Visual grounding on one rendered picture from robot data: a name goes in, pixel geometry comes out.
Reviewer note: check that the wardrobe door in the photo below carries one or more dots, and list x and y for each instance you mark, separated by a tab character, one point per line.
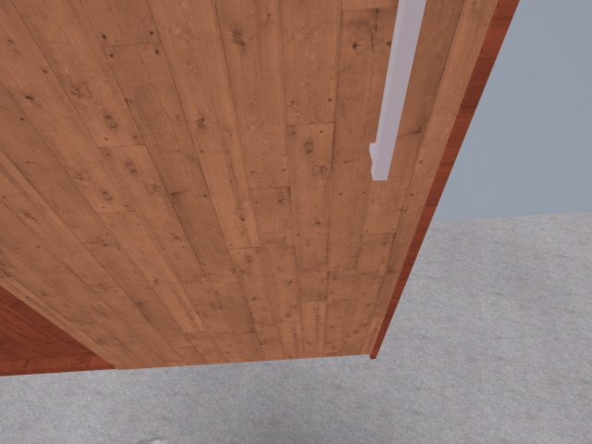
27	335
188	182

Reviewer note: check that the handle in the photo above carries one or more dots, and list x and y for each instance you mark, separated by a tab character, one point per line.
407	27

